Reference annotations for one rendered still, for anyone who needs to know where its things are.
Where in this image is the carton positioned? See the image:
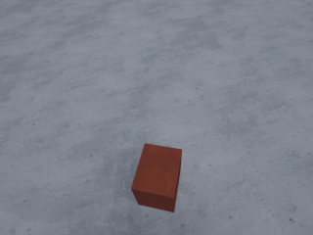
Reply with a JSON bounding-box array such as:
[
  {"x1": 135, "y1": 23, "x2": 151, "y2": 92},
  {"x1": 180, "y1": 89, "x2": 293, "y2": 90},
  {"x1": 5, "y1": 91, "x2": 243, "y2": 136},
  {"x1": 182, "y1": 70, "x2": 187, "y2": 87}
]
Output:
[{"x1": 131, "y1": 143, "x2": 182, "y2": 212}]

